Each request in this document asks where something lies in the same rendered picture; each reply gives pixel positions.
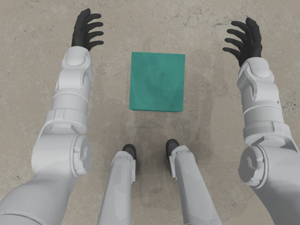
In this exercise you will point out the left robot upper arm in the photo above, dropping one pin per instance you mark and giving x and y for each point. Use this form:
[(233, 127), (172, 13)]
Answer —
[(59, 160)]

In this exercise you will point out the right robot hand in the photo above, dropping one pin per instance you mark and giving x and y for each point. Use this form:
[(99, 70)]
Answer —
[(251, 46)]

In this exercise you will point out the robot shin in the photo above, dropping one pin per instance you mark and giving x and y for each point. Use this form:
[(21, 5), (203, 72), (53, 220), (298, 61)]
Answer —
[(121, 153), (180, 148)]

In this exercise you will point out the robot left forearm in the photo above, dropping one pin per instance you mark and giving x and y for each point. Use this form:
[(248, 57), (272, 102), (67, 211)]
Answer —
[(68, 113)]

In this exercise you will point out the carton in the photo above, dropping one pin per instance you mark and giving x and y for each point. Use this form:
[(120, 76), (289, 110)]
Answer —
[(157, 82)]

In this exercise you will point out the right robot upper arm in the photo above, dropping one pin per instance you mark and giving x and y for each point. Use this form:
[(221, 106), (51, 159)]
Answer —
[(274, 175)]

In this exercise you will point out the robot right forearm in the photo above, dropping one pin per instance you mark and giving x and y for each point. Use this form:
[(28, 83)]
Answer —
[(264, 123)]

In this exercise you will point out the left robot shin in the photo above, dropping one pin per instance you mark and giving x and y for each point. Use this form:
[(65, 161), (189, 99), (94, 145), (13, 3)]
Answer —
[(121, 153)]

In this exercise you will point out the left robot hand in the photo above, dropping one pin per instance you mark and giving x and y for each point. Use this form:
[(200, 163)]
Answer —
[(81, 35)]

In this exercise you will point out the right robot shin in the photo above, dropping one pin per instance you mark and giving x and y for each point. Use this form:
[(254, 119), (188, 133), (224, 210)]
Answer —
[(180, 148)]

